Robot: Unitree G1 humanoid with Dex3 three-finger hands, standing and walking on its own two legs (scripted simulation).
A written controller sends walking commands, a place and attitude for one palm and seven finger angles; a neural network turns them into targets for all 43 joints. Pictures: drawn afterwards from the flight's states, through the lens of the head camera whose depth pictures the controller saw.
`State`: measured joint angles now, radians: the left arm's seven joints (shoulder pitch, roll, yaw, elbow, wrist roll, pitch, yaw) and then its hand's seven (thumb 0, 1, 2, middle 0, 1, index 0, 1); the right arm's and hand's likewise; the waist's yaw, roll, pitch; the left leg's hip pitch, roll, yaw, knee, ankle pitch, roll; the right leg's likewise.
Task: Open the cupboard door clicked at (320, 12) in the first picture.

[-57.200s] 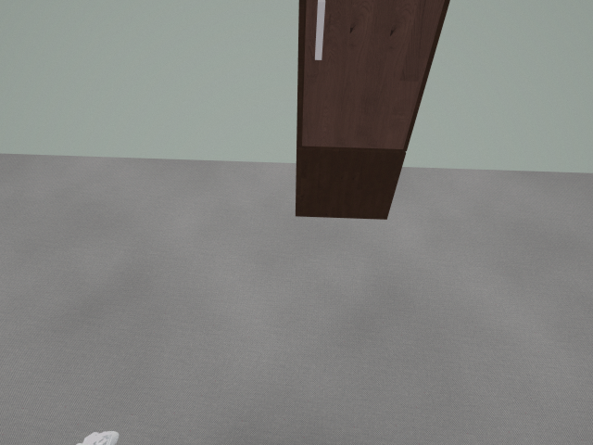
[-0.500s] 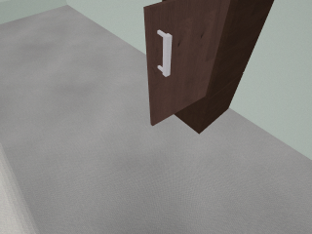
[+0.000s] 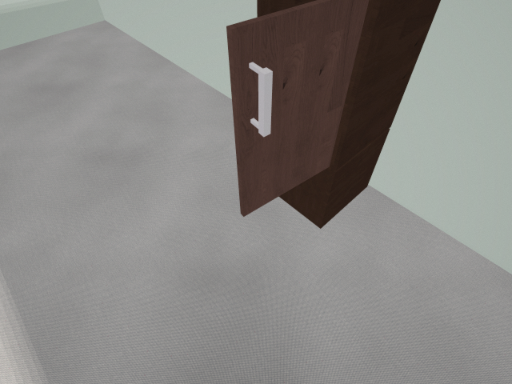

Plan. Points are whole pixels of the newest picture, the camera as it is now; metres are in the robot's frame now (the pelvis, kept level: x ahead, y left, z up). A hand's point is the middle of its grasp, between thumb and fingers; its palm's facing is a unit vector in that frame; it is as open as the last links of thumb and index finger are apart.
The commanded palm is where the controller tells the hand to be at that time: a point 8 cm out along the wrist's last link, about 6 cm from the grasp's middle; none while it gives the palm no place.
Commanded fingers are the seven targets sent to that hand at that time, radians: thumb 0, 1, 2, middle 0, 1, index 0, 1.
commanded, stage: look to check the result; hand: left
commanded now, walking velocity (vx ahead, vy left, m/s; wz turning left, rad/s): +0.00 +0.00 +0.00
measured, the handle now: (259, 100) +0.67 +0.02 +0.08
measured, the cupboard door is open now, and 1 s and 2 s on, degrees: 83 83 83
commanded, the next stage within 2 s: stand and wait in 0.52 s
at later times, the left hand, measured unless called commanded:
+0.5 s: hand out of the picture +0.07 +0.22 -0.16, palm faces -0.01 -0.95 -0.31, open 7.4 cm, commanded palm none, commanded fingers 0.00 0.90 0.90 -0.20 -0.30 -0.20 -0.30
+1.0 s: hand out of the picture +0.09 +0.22 -0.16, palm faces -0.03 -0.95 -0.31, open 7.4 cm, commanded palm none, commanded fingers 0.00 0.90 0.90 -0.20 -0.30 -0.20 -0.30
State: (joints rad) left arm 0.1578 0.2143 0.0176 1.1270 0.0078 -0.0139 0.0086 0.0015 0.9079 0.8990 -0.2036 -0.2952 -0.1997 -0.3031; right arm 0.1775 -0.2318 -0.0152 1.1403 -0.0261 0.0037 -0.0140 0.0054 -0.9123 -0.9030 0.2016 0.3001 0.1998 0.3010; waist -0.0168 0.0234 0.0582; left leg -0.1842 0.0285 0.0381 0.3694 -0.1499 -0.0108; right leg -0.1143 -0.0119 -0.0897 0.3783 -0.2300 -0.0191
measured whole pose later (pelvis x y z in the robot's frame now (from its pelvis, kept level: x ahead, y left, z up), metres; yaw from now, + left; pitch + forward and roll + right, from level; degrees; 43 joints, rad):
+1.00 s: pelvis +0.02 -0.01 +0.00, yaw +0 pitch -1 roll +0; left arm 0.13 0.28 0.01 1.14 0.00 -0.02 0.00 0.00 0.91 0.90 -0.20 -0.30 -0.20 -0.30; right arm 0.13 -0.29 -0.01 1.14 -0.02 0.01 -0.01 0.01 -0.91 -0.90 0.20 0.30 0.20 0.30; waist -0.01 0.02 0.07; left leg -0.13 0.04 0.04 0.31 -0.15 -0.03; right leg -0.06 0.01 -0.09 0.31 -0.22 -0.03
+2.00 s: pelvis +0.03 -0.01 +0.00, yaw -1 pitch -2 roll +0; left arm 0.13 0.29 0.01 1.13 0.00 -0.02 0.00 0.00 0.91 0.90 -0.20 -0.30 -0.20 -0.30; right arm 0.13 -0.30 -0.01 1.14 -0.02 0.00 -0.01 0.01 -0.91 -0.90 0.20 0.30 0.20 0.30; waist -0.01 0.02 0.06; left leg -0.11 0.04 0.05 0.30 -0.16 -0.03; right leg -0.04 0.00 -0.08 0.29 -0.22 -0.03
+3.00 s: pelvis +0.00 -0.04 +0.00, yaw -21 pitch +3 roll +2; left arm 0.24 0.18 0.07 0.96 0.02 0.02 0.01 0.00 0.91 0.90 -0.20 -0.30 -0.20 -0.30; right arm 0.06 -0.21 -0.06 0.95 -0.01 0.06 -0.04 0.01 -0.91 -0.90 0.20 0.30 0.20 0.30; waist 0.04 0.00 0.11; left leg -0.44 0.03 -0.03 1.00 -0.41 -0.07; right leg -0.27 0.09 0.11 0.46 -0.23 -0.09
